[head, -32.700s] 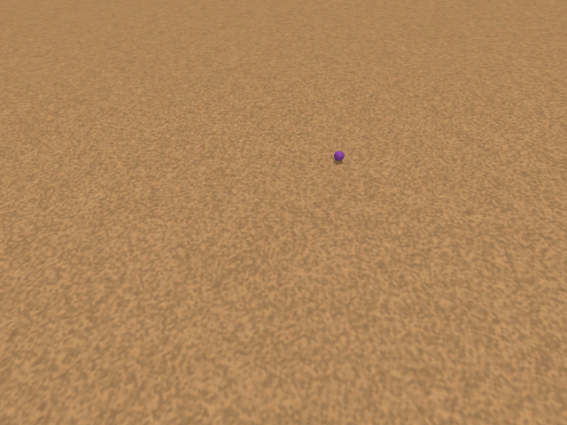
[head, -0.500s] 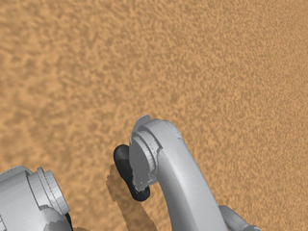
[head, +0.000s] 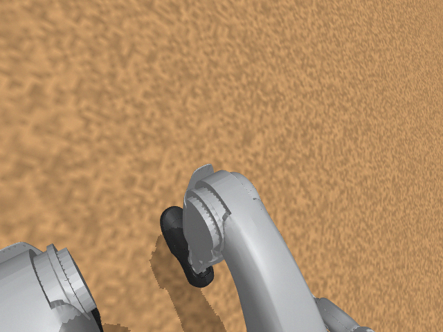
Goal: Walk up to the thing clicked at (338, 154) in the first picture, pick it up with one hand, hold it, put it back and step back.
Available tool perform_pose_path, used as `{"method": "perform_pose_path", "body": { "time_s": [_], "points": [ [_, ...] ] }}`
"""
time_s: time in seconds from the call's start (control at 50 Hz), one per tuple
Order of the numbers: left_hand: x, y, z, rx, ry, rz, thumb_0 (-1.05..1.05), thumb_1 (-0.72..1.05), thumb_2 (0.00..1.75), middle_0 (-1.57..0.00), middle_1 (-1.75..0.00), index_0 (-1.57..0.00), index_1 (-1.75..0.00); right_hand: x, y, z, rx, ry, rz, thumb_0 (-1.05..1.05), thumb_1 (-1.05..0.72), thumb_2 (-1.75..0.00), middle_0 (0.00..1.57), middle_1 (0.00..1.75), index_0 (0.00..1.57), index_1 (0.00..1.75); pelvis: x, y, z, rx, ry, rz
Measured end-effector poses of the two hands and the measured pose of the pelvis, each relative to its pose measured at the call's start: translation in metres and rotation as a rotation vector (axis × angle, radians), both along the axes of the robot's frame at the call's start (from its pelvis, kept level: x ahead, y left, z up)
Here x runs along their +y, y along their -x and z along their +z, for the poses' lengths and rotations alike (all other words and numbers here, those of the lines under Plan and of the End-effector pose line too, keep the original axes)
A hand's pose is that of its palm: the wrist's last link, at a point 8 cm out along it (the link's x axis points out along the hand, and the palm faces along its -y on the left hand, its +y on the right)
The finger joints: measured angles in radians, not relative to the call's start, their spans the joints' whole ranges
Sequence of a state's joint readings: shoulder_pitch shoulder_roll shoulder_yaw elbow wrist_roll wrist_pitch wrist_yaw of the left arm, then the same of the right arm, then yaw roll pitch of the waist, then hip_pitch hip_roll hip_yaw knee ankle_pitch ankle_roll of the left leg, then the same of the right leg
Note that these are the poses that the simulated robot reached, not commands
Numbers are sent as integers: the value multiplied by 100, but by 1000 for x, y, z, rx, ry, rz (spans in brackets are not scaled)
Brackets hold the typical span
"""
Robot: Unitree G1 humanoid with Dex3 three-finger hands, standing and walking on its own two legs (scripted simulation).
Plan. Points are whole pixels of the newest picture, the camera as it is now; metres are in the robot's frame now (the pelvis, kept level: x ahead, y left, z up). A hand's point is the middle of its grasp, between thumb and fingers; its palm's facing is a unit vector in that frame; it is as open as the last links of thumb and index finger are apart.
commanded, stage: close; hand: left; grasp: from above
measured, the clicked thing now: out of the picture +0.49 +0.35 -0.29
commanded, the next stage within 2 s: settle in 0.44 s
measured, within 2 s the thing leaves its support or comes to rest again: leaves its support in 0.80 s
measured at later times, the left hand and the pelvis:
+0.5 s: hand out of the picture +0.47 +0.34 -0.26, palm faces -0.43 -0.15 -0.89, open 7.8 cm; pelvis +0.00 +0.00 +0.00, yaw +0 degrees
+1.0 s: hand out of the picture +0.48 +0.36 -0.22, palm faces -0.40 -0.15 -0.91, open 7.7 cm; pelvis +0.00 +0.00 +0.00, yaw +0 degrees
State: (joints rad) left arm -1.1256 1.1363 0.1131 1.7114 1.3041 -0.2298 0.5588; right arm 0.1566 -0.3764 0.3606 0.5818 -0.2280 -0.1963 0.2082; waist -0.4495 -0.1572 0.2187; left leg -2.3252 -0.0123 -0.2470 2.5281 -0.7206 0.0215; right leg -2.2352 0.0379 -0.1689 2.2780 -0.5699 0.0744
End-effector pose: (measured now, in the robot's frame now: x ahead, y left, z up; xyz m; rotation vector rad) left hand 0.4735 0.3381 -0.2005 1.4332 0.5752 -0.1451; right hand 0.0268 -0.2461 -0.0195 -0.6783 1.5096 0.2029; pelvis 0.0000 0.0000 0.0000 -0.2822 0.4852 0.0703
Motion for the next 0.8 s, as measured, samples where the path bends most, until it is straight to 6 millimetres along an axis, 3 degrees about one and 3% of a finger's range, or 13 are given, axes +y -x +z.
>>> {"method": "perform_pose_path", "body": {
  "time_s": [0.14,0.44,0.8],
  "points": [
    [3,1,-2,7,6,0,0,27,57,-58,-84,-66,-77,1,-2,1,0,5,9,0,-90,-90,20,30,20,30,1,0,0,-2,4,1],
    [5,2,0,0,3,-7,0,29,44,-65,-77,-74,-67,3,-8,0,-15,3,23,0,-90,-90,20,30,20,30,3,1,0,-4,8,1],
    [11,-5,6,-16,-1,18,-1,28,36,-74,-68,-83,-58,4,0,-1,-2,3,-3,0,-91,-90,20,30,20,30,3,1,-1,4,10,-2]
  ]
}}
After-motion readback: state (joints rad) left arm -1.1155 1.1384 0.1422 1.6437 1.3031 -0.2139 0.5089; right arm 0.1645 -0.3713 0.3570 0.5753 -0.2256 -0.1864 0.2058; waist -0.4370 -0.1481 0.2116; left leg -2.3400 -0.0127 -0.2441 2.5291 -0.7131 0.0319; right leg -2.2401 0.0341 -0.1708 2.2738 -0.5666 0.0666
